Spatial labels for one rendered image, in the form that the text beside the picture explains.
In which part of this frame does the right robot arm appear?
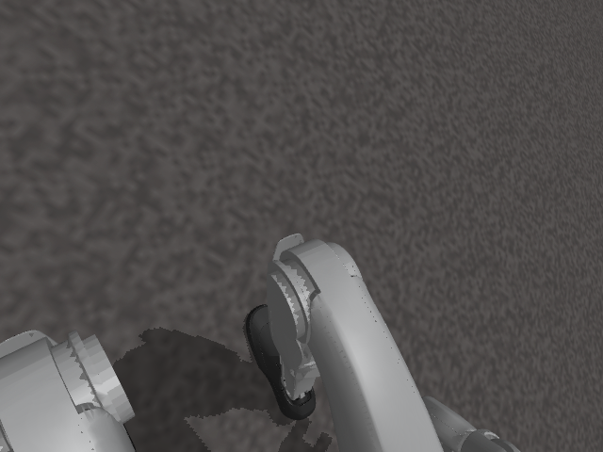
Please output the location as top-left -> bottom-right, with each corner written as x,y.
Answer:
461,428 -> 520,452

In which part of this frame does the right robot foot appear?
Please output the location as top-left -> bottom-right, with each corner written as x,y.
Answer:
246,304 -> 316,420

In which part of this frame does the right robot hand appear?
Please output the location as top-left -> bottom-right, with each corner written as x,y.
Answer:
422,395 -> 477,452

